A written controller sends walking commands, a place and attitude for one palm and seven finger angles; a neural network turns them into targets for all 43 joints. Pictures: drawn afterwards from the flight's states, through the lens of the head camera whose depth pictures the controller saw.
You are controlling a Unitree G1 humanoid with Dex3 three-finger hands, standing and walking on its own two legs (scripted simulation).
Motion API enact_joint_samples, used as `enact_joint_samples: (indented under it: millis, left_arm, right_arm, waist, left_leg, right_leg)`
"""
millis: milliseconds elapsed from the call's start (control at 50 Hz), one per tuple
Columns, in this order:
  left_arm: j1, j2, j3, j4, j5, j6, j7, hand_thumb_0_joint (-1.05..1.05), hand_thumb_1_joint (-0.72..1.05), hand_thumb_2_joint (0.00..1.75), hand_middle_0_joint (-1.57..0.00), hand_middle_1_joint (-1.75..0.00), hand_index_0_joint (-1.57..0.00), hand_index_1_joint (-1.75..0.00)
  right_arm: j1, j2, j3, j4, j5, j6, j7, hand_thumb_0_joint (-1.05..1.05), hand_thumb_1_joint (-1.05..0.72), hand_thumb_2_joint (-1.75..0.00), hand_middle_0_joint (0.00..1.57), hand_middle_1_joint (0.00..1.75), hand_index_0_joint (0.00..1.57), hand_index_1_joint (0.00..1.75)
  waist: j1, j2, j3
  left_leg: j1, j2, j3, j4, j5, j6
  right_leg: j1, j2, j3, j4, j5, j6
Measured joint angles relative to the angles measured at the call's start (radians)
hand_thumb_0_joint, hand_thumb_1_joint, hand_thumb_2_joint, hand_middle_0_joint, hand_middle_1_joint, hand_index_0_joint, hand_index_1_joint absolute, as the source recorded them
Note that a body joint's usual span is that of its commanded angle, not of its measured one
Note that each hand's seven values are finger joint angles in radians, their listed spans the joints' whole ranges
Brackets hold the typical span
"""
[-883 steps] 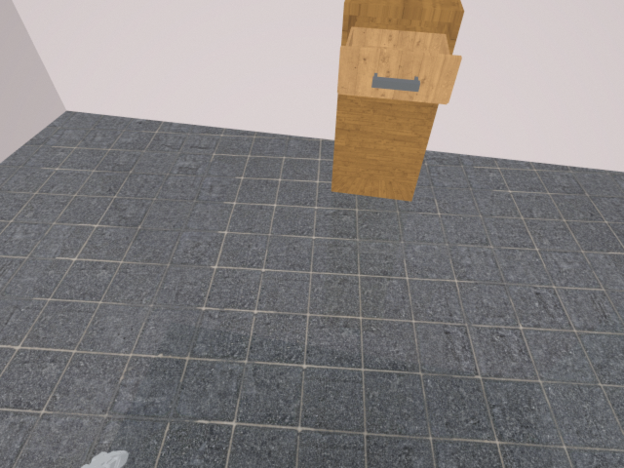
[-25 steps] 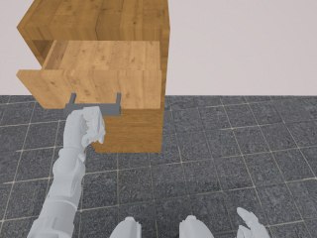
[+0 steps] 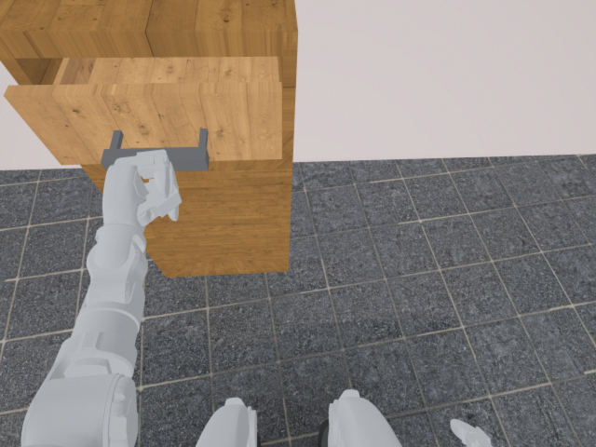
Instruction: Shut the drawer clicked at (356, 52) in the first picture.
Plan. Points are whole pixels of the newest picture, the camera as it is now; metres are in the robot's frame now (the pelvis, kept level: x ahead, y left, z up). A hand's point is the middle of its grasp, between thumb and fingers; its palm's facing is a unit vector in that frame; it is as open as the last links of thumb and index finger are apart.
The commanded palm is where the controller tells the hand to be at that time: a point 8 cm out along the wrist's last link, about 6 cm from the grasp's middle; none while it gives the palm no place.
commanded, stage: push the drawer shut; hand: left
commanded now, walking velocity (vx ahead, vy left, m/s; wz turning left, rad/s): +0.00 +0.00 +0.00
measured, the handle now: (159, 148) +0.52 +0.19 +0.05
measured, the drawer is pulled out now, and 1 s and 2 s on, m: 0.07 0.00 0.00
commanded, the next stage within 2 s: pull the fist back off the drawer in 0.84 s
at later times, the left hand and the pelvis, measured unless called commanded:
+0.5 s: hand (182, 157) +0.50 +0.15 +0.05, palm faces +0.05 -1.00 -0.04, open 3.3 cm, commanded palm +0.48 +0.20 +0.05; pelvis +0.00 +0.00 -0.01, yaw -1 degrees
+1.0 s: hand (177, 151) +0.51 +0.16 +0.05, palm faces +0.05 -1.00 -0.06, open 2.9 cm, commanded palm +0.52 +0.20 +0.05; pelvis -0.02 +0.00 -0.02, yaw +0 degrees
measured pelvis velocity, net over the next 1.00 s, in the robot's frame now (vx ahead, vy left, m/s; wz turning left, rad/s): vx -0.02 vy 0.00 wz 0.00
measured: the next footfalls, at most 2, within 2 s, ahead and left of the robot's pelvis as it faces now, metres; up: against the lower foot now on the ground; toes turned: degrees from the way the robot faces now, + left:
none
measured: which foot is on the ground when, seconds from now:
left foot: down 0.00-1.00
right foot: down 0.00-1.00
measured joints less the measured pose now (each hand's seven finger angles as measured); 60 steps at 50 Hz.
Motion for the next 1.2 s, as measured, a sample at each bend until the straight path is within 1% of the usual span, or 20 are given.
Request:
enact_joint_samples:
  millis: [140, 300, 500, 600, 680, 840, 980, 1080, 1200]
  left_arm:
    - [-0.080, 0.019, 0.028, 0.094, 0.012, -0.018, 0.000, 0.00, 0.82, 0.90, -1.39, -1.60, -1.40, -1.60]
    - [-0.180, 0.057, 0.065, 0.191, 0.036, -0.034, 0.005, 0.00, 0.82, 0.91, -1.40, -1.60, -1.40, -1.60]
    - [-0.235, 0.076, 0.091, 0.247, 0.058, -0.042, 0.024, 0.03, 0.86, 0.92, -1.39, -1.60, -1.40, -1.60]
    - [-0.278, 0.100, 0.107, 0.286, 0.076, -0.041, 0.027, 0.03, 0.85, 0.92, -1.40, -1.60, -1.40, -1.60]
    - [-0.283, 0.107, 0.117, 0.292, 0.083, -0.053, 0.015, 0.02, 0.82, 0.93, -1.39, -1.60, -1.40, -1.60]
    - [-0.339, 0.128, 0.103, 0.352, 0.090, -0.056, 0.019, 0.00, 0.76, 0.95, -1.39, -1.60, -1.40, -1.60]
    - [-0.399, 0.164, 0.088, 0.399, 0.097, -0.053, 0.026, -0.02, 0.70, 0.98, -1.39, -1.60, -1.40, -1.60]
    - [-0.427, 0.186, 0.083, 0.413, 0.103, -0.038, 0.025, -0.03, 0.69, 0.99, -1.39, -1.60, -1.40, -1.60]
    - [-0.435, 0.195, 0.092, 0.419, 0.109, -0.023, 0.021, -0.03, 0.70, 0.97, -1.39, -1.60, -1.40, -1.60]
  right_arm:
    - [0.019, -0.003, 0.000, 0.011, -0.007, 0.009, 0.007, 0.01, -0.90, -0.90, 0.20, 0.30, 0.21, 0.30]
    - [0.032, -0.004, 0.004, 0.011, -0.019, 0.023, 0.013, 0.01, -0.90, -0.90, 0.21, 0.30, 0.21, 0.30]
    - [0.055, -0.005, 0.003, 0.012, -0.031, 0.053, 0.027, 0.01, -0.90, -0.90, 0.20, 0.30, 0.21, 0.30]
    - [0.058, -0.003, 0.009, 0.008, -0.035, 0.064, 0.029, 0.01, -0.90, -0.90, 0.21, 0.30, 0.21, 0.30]
    - [0.065, -0.004, 0.009, 0.007, -0.040, 0.074, 0.031, 0.01, -0.90, -0.90, 0.21, 0.30, 0.21, 0.30]
    - [0.061, -0.008, 0.017, 0.020, -0.043, 0.078, 0.028, 0.01, -0.90, -0.90, 0.21, 0.30, 0.21, 0.30]
    - [0.053, -0.015, 0.029, 0.026, -0.045, 0.062, 0.018, 0.01, -0.90, -0.90, 0.21, 0.30, 0.21, 0.30]
    - [0.055, -0.019, 0.034, 0.021, -0.046, 0.052, 0.017, 0.00, -0.90, -0.90, 0.21, 0.30, 0.21, 0.30]
    - [0.067, -0.023, 0.037, 0.015, -0.046, 0.050, 0.024, 0.01, -0.90, -0.90, 0.21, 0.30, 0.21, 0.30]
  waist:
    - [-0.013, 0.003, -0.005]
    - [-0.038, 0.000, -0.003]
    - [-0.056, 0.006, -0.010]
    - [-0.070, 0.006, -0.005]
    - [-0.071, 0.007, -0.007]
    - [-0.077, 0.011, 0.001]
    - [-0.094, 0.011, 0.004]
    - [-0.105, 0.007, 0.003]
    - [-0.111, 0.007, 0.002]
  left_leg:
    - [-0.024, 0.002, 0.003, 0.009, -0.001, 0.002]
    - [-0.062, 0.004, 0.003, 0.025, -0.001, 0.004]
    - [-0.077, 0.009, 0.008, 0.027, -0.007, 0.007]
    - [-0.090, 0.010, 0.002, 0.032, -0.008, 0.007]
    - [-0.100, 0.011, 0.000, 0.035, -0.008, 0.006]
    - [-0.127, 0.007, -0.018, 0.051, -0.002, 0.006]
    - [-0.174, 0.004, -0.033, 0.076, 0.008, 0.006]
    - [-0.203, 0.004, -0.037, 0.089, 0.016, 0.007]
    - [-0.209, 0.008, -0.032, 0.093, 0.020, 0.011]
  right_leg:
    - [-0.025, 0.002, 0.004, 0.007, 0.002, 0.002]
    - [-0.061, 0.003, 0.003, 0.018, 0.004, 0.002]
    - [-0.078, 0.009, 0.009, 0.015, 0.004, 0.005]
    - [-0.087, 0.010, 0.004, 0.015, 0.005, 0.005]
    - [-0.094, 0.012, 0.002, 0.015, 0.007, 0.005]
    - [-0.108, 0.007, -0.015, 0.020, 0.011, 0.004]
    - [-0.145, 0.003, -0.030, 0.037, 0.021, 0.002]
    - [-0.170, 0.003, -0.034, 0.044, 0.031, 0.001]
    - [-0.176, 0.007, -0.029, 0.043, 0.039, 0.004]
